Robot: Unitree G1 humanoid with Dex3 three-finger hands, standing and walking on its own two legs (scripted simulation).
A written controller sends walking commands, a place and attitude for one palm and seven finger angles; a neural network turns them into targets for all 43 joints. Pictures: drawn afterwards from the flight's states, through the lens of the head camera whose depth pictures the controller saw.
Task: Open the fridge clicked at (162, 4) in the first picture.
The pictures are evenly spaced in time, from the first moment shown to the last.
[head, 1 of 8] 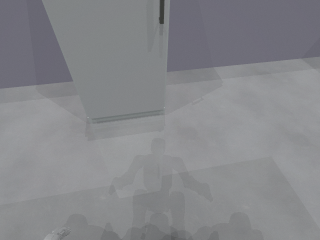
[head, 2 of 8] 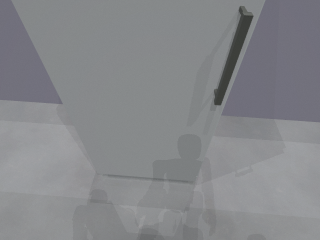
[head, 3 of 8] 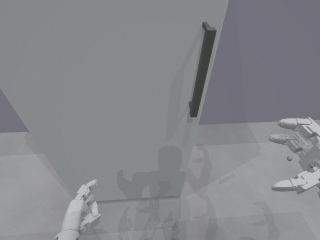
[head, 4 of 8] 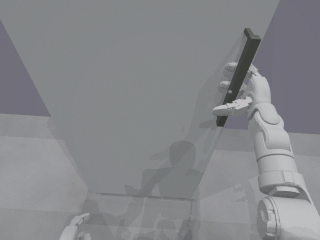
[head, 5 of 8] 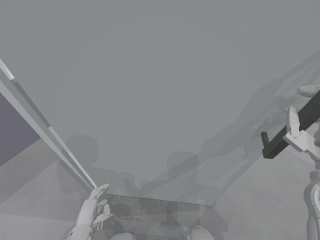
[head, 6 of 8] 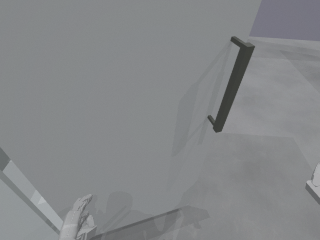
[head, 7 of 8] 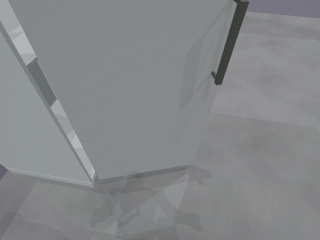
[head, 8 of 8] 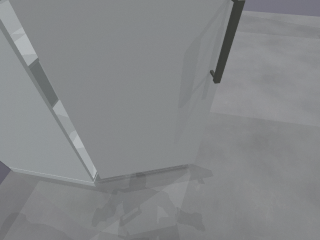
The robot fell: no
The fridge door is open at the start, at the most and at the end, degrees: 0 75 69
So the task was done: yes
